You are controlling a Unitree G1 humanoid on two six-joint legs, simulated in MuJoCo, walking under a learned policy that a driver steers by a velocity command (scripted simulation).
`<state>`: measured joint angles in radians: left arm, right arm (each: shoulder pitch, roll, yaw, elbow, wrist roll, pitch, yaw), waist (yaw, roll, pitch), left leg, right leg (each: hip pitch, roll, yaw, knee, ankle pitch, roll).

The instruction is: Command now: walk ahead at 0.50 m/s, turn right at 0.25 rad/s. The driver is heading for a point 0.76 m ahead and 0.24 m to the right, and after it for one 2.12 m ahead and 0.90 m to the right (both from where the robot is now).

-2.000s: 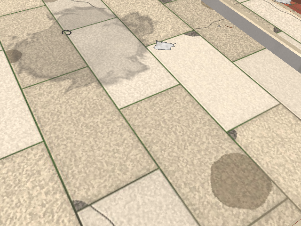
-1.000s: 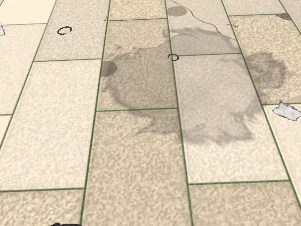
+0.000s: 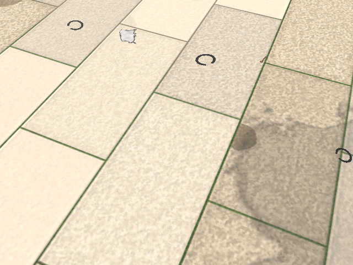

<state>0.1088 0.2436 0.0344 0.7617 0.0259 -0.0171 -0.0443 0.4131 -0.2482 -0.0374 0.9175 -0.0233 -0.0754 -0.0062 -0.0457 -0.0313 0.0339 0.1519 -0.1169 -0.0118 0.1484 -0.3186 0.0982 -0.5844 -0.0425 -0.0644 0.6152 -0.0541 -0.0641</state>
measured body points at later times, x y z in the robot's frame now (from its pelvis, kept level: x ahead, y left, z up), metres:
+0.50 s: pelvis +0.28 -0.03 +0.01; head +0.31 -0.04 +0.46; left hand +0.33 +0.25 -0.12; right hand +0.44 -0.30 -0.09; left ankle +0.47 +0.07 -0.70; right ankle +0.17 -0.09 -0.73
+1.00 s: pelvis +0.52 -0.09 +0.01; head +0.55 -0.11 +0.46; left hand +0.83 -0.01 -0.09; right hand +0.36 -0.31 -0.12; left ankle +0.48 +0.05 -0.73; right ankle +0.58 -0.27 -0.69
